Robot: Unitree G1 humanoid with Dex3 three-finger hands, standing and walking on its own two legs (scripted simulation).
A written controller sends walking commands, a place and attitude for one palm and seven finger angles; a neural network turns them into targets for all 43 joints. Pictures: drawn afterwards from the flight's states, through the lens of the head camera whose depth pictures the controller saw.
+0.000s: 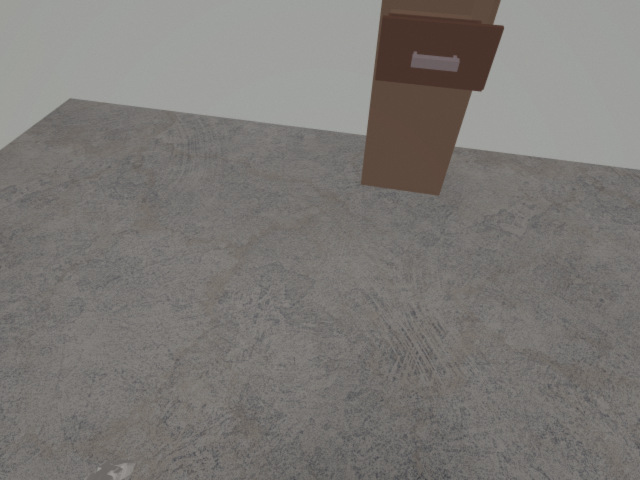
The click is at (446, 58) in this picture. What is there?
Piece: drawer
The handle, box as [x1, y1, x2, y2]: [411, 51, 459, 71]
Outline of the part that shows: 412,55 411,66 413,67 456,71 459,62 456,55 453,55 452,58 417,54 414,51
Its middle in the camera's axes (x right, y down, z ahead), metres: +0.34 -0.53 +1.14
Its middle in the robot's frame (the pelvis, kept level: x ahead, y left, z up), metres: +1.23 -0.27 +0.00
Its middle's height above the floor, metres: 0.77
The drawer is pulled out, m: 0.30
